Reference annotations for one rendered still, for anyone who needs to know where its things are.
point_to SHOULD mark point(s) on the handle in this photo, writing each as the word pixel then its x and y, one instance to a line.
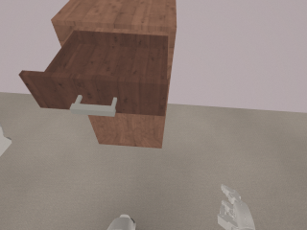
pixel 93 109

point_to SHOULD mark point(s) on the robot left shin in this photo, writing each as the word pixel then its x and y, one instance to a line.
pixel 125 216

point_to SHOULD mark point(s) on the robot left hand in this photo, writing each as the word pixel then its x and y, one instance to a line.
pixel 4 142

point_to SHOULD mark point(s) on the left robot thigh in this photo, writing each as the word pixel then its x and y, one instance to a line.
pixel 122 223

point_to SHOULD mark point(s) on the robot right hand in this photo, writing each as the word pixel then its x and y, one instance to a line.
pixel 234 217

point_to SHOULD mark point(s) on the cabinet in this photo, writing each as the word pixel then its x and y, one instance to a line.
pixel 139 17

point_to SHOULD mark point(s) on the drawer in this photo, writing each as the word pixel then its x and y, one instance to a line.
pixel 101 66

